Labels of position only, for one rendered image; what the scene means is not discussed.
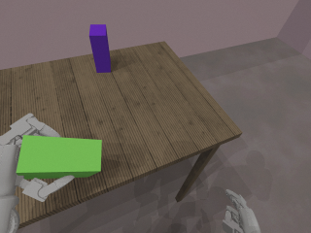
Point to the table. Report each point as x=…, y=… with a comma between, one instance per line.
x=150, y=112

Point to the right robot hand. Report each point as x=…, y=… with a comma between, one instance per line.
x=243, y=221

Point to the robot left forearm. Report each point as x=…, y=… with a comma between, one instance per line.
x=9, y=217

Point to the left robot hand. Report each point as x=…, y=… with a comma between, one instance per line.
x=10, y=144

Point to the sponge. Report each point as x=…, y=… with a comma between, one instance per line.
x=45, y=157

